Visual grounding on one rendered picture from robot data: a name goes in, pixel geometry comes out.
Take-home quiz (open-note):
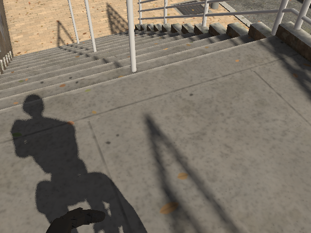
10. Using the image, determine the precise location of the robot left hand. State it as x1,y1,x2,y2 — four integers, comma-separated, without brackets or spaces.
46,207,106,233

